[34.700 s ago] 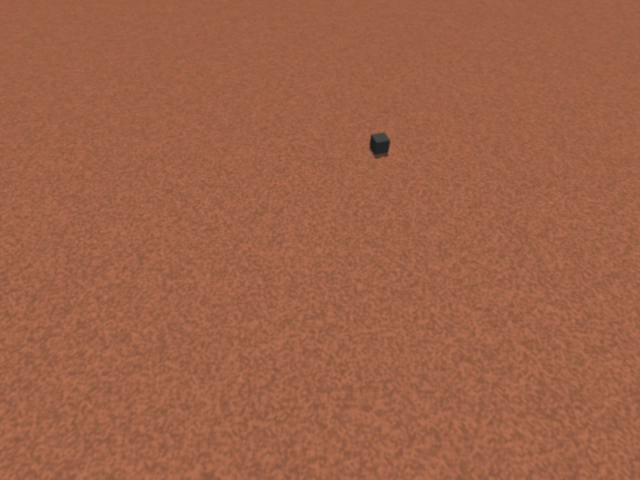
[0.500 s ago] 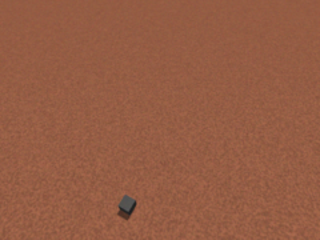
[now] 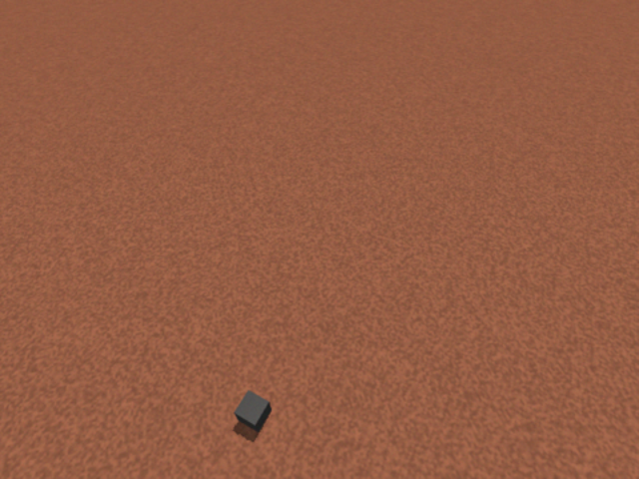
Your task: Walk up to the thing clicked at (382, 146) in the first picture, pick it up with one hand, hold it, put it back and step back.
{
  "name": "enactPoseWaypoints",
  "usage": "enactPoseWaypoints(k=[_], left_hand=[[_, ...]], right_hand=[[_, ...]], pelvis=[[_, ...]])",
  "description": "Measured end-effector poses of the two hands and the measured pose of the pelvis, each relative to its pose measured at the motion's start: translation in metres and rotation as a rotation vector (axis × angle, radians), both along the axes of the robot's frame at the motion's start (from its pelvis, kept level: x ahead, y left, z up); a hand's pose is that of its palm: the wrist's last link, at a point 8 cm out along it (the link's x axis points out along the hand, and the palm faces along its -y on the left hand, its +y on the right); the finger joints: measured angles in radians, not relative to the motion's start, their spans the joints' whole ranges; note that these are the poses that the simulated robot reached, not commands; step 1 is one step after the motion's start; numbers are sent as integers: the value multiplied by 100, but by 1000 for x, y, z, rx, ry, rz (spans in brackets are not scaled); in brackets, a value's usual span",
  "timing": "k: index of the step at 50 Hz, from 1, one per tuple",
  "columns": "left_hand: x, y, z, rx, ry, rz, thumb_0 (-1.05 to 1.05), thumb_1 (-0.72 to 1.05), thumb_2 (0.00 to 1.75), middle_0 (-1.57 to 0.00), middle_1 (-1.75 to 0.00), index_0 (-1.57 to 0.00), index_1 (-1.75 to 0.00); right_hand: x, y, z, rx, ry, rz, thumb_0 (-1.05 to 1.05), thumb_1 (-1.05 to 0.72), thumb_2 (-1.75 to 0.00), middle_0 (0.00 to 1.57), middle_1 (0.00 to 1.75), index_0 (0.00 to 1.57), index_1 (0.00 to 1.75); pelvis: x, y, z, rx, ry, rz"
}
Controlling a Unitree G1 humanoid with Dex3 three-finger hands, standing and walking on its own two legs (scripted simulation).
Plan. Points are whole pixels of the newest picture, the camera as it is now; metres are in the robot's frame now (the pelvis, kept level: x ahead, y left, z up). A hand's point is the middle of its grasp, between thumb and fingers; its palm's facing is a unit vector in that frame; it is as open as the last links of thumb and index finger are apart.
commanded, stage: stand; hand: left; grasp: from above
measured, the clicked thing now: (253, 411) +0.42 +0.22 -0.75
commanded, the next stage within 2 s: step back in 0.04 s
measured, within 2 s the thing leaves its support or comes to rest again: neither
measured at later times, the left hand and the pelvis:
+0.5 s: hand out of the picture +0.07 +0.32 -0.18, palm faces -0.04 -0.94 -0.34, open 7.3 cm; pelvis -0.07 +0.06 -0.01, yaw +0 degrees
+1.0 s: hand out of the picture -0.06 +0.31 -0.15, palm faces -0.08 -0.91 -0.41, open 7.3 cm; pelvis -0.17 +0.05 -0.01, yaw -5 degrees
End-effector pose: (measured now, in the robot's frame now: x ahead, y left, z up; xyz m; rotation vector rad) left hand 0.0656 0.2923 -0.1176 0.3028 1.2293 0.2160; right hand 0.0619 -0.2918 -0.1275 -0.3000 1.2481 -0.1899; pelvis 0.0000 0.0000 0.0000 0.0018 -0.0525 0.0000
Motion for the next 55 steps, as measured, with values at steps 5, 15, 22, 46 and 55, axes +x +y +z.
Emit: enactPoseWaypoints(k=[5,15,22,46,55], left_hand=[[3,3,-1,4,-19,11,0,91,90,-21,-30,-21,-30],[5,43,-13,41,-44,-45,0,90,90,-21,-30,-21,-30],[10,71,-30,14,-92,-61,0,91,90,-21,-30,-21,-30],[-112,63,-2,76,-46,-130,0,91,90,-21,-30,-21,-30],[-146,51,11,63,-107,-117,0,90,90,-21,-30,-21,-30]], right_hand=[[3,-4,0,0,-10,-9,1,-91,-90,21,30,20,30],[-28,-2,6,-78,20,-23,1,-91,-90,21,30,20,30],[-80,29,11,-130,92,-22,1,-91,-90,21,30,20,30],[-137,39,-18,-11,-110,-83,1,-91,-89,21,30,20,30],[-190,17,0,-78,-47,-30,1,-91,-89,21,30,20,30]], pelvis=[[-6,-1,-3,-7,6,0],[-42,28,-14,-1,35,1],[-67,58,-22,-14,28,-1],[-157,52,-25,2,-9,-92],[-202,50,-13,33,38,-68]])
